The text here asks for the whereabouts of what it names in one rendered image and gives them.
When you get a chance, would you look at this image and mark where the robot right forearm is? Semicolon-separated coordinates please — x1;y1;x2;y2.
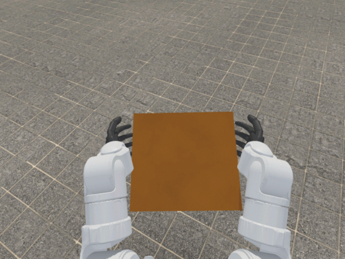
237;141;293;259

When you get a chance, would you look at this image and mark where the carton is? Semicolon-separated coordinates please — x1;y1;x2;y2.
130;112;243;212

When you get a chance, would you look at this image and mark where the right robot hand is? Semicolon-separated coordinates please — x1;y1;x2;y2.
235;114;264;157

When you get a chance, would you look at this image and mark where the left robot hand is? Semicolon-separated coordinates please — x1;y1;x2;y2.
106;117;133;156

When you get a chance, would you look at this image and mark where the robot left forearm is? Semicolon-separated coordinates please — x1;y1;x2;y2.
80;141;134;259

